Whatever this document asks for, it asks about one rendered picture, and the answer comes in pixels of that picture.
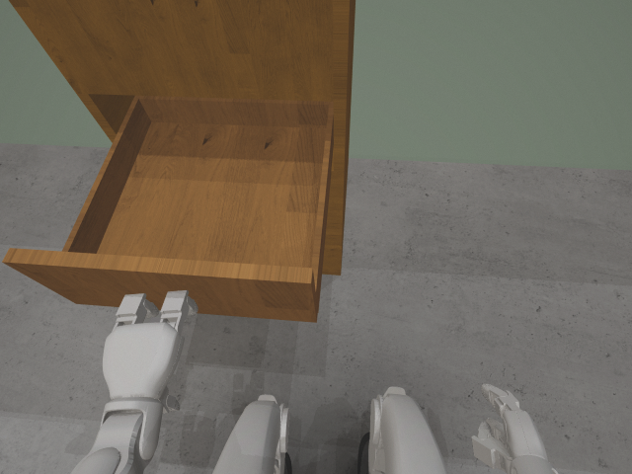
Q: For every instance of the cabinet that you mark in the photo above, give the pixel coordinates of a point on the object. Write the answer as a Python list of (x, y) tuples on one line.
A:
[(298, 50)]

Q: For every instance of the left robot thigh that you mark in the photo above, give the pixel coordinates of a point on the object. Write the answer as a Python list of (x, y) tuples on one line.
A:
[(260, 434)]

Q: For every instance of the drawer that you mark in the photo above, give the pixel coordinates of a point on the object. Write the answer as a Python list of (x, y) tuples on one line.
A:
[(225, 198)]

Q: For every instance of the robot left forearm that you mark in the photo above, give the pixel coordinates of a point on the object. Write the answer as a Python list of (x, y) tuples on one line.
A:
[(127, 438)]

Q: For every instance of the robot right hand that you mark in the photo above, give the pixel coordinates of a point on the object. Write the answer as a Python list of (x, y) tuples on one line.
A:
[(498, 444)]

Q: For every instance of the robot left hand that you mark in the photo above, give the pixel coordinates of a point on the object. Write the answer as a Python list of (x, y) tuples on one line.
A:
[(140, 358)]

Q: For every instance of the robot thigh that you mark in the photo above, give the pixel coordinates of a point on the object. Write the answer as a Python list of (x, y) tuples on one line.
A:
[(398, 424), (260, 434)]

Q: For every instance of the right robot thigh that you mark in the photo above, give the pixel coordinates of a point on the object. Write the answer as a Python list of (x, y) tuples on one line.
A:
[(398, 424)]

